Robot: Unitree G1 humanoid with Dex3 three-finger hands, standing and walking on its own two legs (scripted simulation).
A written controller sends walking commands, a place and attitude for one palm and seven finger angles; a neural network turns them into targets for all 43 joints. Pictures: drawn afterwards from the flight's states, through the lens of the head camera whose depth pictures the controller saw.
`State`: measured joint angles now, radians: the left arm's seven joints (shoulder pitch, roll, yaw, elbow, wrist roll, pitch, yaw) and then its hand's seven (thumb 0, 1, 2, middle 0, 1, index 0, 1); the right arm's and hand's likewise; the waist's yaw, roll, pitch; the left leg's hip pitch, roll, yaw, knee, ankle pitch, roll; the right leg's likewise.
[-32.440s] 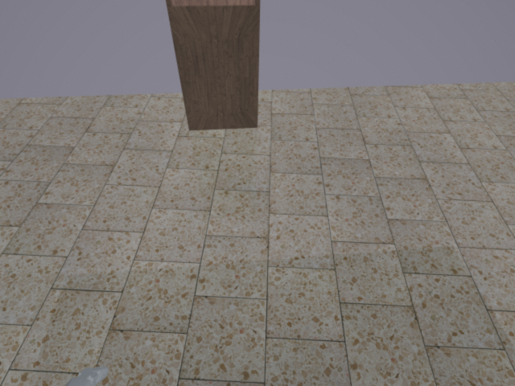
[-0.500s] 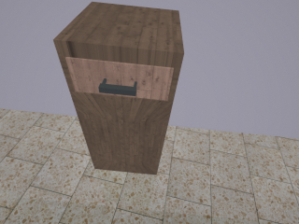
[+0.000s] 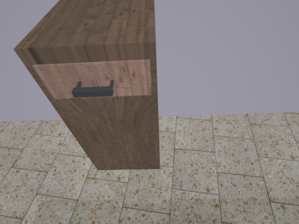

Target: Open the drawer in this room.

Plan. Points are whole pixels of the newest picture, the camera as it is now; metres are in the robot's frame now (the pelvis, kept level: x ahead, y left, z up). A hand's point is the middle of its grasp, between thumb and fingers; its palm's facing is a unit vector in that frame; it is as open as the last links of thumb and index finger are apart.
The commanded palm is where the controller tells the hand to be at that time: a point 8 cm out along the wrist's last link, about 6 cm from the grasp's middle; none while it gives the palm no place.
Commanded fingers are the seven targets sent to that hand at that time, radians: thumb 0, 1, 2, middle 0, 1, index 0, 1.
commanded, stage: look again from close up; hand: left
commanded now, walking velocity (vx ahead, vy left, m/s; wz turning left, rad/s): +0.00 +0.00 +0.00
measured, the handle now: (94, 87) +0.56 +0.21 +0.05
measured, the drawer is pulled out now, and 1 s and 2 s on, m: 0.00 0.00 0.00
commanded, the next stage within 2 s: shuffle to correct the standing spot in 0.30 s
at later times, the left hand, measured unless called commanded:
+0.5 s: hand out of the picture -0.03 +0.18 -0.17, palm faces +0.03 -0.98 -0.20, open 7.4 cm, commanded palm none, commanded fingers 0.00 0.90 0.90 -0.20 -0.30 -0.20 -0.30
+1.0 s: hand out of the picture +0.05 +0.19 -0.17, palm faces +0.05 -0.98 -0.19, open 7.3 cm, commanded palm none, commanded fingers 0.00 0.90 0.90 -0.20 -0.30 -0.20 -0.30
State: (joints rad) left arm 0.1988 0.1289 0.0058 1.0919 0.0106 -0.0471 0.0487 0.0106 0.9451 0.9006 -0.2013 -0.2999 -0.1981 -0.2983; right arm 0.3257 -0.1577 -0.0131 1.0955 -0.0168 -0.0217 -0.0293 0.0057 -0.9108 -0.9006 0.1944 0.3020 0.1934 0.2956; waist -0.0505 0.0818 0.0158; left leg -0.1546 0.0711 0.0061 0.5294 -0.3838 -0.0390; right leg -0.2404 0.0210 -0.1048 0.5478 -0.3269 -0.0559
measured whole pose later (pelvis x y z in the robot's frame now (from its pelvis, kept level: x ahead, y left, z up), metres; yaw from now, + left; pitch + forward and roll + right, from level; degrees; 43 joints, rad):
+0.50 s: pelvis -0.02 +0.01 +0.00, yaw +0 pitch -1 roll +0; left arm 0.32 0.14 0.01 1.11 0.02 -0.01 0.02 0.01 0.92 0.90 -0.20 -0.30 -0.20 -0.30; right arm 0.35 -0.15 0.01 1.12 -0.02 -0.01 -0.02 0.00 -0.91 -0.90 0.19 0.30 0.19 0.30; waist 0.00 0.03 0.02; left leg -0.13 0.06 0.03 0.49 -0.34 -0.03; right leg -0.21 0.01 -0.09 0.51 -0.27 -0.04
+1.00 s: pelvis +0.05 +0.02 +0.00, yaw +0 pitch +0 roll +0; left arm 0.32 0.12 0.03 1.07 0.03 -0.05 0.04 0.01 0.93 0.90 -0.20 -0.30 -0.20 -0.30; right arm 0.32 -0.12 -0.01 1.10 -0.01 -0.01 -0.02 0.01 -0.91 -0.90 0.20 0.30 0.19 0.30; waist -0.01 0.01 0.05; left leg -0.41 0.04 0.07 0.89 -0.42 0.01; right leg -0.19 -0.01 -0.11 0.53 -0.34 -0.04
